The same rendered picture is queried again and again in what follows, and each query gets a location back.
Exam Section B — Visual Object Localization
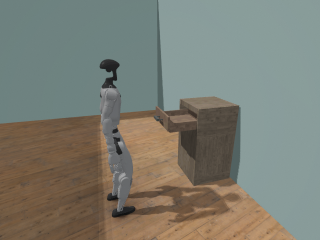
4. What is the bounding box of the handle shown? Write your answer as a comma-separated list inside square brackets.
[154, 115, 163, 122]

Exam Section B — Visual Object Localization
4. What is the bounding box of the robot right forearm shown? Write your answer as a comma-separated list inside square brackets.
[102, 119, 117, 154]

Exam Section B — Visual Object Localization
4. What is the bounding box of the cabinet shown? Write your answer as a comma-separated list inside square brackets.
[177, 96, 239, 186]

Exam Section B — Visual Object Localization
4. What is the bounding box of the right robot hand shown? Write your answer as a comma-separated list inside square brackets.
[108, 152, 122, 174]

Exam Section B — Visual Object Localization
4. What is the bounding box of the robot left foot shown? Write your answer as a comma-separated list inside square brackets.
[107, 191, 119, 201]

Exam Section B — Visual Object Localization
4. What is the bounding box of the left robot shin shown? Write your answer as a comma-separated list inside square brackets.
[112, 169, 124, 196]

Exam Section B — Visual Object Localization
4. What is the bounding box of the drawer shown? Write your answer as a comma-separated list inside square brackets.
[155, 106, 198, 133]

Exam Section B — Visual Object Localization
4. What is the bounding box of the robot right upper arm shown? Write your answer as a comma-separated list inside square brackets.
[101, 88, 118, 125]

